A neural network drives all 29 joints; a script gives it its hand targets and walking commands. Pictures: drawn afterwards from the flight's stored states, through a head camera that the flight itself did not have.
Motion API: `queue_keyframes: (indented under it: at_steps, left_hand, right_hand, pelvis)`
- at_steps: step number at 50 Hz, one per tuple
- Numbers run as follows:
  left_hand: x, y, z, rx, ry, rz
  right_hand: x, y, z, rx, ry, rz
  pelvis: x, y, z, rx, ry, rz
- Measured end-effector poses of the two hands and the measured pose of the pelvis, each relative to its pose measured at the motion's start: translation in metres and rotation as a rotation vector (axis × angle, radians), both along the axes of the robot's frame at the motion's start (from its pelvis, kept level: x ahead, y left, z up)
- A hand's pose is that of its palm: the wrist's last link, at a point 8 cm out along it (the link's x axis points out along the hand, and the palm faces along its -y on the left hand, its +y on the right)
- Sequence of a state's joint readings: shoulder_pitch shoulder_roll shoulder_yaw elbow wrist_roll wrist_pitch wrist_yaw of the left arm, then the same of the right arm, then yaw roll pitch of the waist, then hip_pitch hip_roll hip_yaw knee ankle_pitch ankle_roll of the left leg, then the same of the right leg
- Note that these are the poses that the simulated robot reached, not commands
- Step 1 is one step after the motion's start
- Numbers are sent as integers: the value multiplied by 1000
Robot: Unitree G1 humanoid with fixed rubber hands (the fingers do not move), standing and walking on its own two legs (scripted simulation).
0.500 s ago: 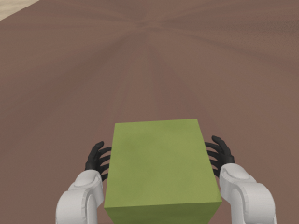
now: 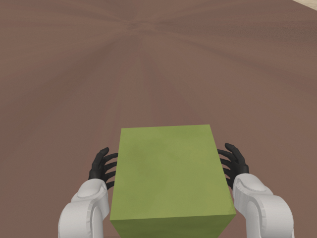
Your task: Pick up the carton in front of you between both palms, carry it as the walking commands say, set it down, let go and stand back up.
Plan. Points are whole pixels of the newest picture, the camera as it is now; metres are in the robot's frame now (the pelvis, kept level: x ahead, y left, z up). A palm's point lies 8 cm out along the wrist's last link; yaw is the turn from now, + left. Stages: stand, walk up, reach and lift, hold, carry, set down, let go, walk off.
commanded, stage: carry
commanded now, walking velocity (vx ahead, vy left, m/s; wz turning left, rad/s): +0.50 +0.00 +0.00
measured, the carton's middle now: (167, 189) +0.26 +0.00 +0.01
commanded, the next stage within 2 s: none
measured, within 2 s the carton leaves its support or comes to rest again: neither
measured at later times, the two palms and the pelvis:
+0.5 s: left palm (123, 89) +0.57 +0.12 +0.09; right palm (210, 87) +0.59 -0.18 +0.09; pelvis +0.34 -0.04 +0.00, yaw +2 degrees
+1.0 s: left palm (121, 60) +0.79 +0.15 +0.09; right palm (193, 59) +0.79 -0.15 +0.09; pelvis +0.54 +0.00 -0.01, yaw +0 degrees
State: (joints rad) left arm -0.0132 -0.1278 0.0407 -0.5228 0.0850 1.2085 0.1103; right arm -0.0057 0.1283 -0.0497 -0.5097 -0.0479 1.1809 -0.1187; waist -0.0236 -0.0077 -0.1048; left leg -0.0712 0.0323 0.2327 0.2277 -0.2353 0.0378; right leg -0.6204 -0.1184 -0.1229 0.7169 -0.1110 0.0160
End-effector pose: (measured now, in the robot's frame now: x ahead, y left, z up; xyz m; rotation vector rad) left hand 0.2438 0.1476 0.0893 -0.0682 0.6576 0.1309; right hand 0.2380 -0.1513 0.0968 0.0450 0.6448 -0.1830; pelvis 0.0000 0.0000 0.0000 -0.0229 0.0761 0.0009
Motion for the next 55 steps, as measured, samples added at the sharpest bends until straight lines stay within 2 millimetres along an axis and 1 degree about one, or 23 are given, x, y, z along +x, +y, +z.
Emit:
queue_keyframes:
  at_steps: [3, 5, 8, 10, 12, 14, 18, 23, 27, 30, 32, 34, 37, 40, 43, 47, 49, 52, 55]
  left_hand:
    - [41, -3, 3, 4, -32, 20]
    - [72, -8, 1, 11, -41, 30]
    - [122, -19, -9, 28, -46, 45]
    - [153, -25, -18, 47, -16, 51]
    - [176, -28, -24, 47, 42, 64]
    - [195, -30, -26, 45, 85, 78]
    - [237, -30, -17, 50, 94, 96]
    - [302, -29, -1, 54, 40, 79]
    - [358, -22, 7, 48, -15, 50]
    - [400, -11, 3, 33, -47, 36]
    - [429, -2, -6, 14, -59, 32]
    - [451, 4, -16, -11, -26, 38]
    - [472, 8, -25, -20, 40, 34]
    - [489, 8, -26, -15, 67, 24]
    - [506, 5, -20, -5, 44, 22]
    - [527, 2, -5, 14, -5, 20]
    - [538, 0, -1, 20, -20, 20]
    - [549, -3, -2, 24, -14, 21]
    - [554, -5, -8, 25, 8, 24]
  right_hand:
    - [47, -3, 2, 4, -32, 20]
    - [81, -8, -3, 10, -41, 31]
    - [135, -19, -18, 25, -46, 47]
    - [169, -25, -31, 43, -16, 54]
    - [196, -28, -37, 43, 41, 67]
    - [220, -29, -38, 42, 83, 81]
    - [267, -29, -32, 48, 93, 98]
    - [325, -28, -17, 52, 38, 80]
    - [373, -22, -8, 45, -16, 51]
    - [412, -11, -6, 29, -49, 38]
    - [438, -2, -9, 8, -59, 35]
    - [461, 4, -14, -16, -27, 40]
    - [482, 8, -20, -21, 40, 34]
    - [496, 8, -22, -17, 67, 25]
    - [511, 5, -19, -9, 43, 24]
    - [533, 2, -9, 8, -6, 23]
    - [543, 0, -7, 14, -21, 23]
    - [555, -3, -9, 17, -16, 25]
    - [561, -5, -15, 18, 7, 28]
  pelvis:
    - [46, -8, -6, 8, -6, 4]
    - [79, -14, -13, 15, -11, 10]
    - [132, -27, -30, 19, -27, 29]
    - [160, -35, -35, 0, -30, 37]
    - [182, -41, -29, 12, -24, 48]
    - [204, -45, -19, 26, -18, 56]
    - [249, -48, -5, 47, -10, 51]
    - [311, -42, 2, 58, -8, 36]
    - [362, -29, -3, 47, -16, 34]
    - [404, -16, -14, 30, -32, 23]
    - [431, -8, -25, 27, -39, 15]
    - [446, -4, -26, 41, -34, 9]
    - [464, 0, -19, 32, -25, -4]
    - [480, 2, -14, 24, -20, -5]
    - [498, 1, -13, 32, -25, 2]
    - [523, -1, -12, 34, -21, 3]
    - [534, -3, -14, 32, -15, 4]
    - [545, -5, -16, 30, -9, 5]
    - [552, -8, -18, 30, -7, 6]
